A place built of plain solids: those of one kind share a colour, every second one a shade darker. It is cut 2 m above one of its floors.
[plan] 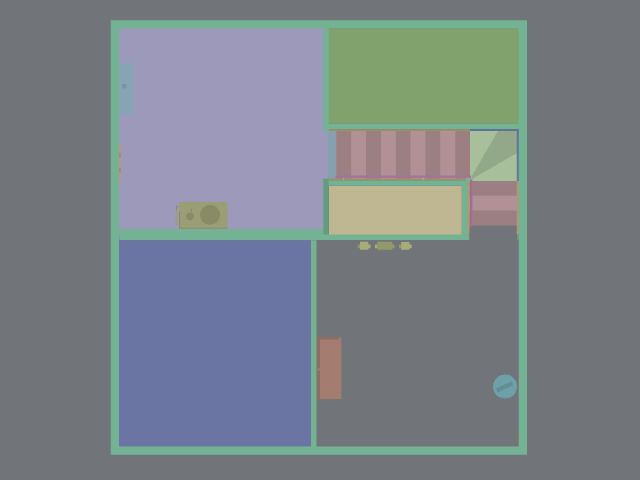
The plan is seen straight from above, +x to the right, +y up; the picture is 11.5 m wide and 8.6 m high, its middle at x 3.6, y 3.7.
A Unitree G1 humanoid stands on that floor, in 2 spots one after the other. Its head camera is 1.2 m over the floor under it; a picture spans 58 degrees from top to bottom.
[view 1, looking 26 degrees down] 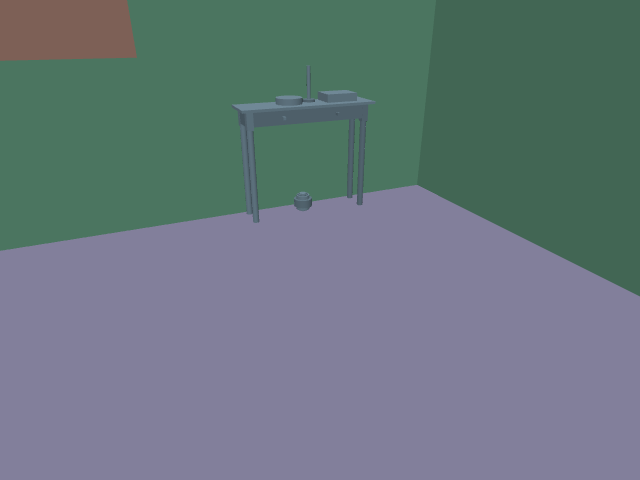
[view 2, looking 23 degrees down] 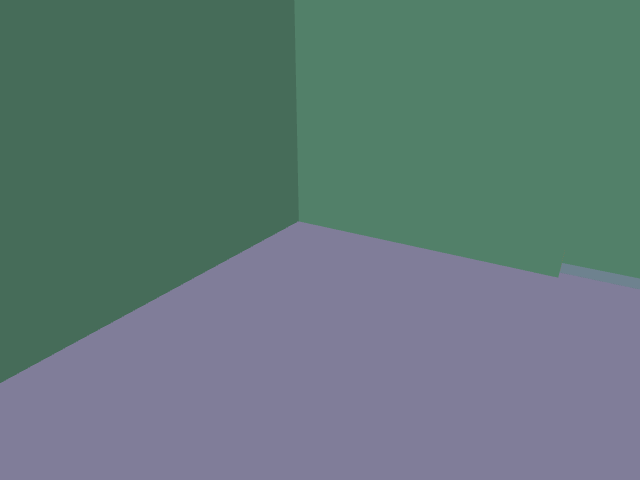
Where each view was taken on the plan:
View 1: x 2.89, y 5.29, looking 156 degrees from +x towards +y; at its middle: upper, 2.74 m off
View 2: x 1.00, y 5.69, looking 31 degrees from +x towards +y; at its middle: upper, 3.07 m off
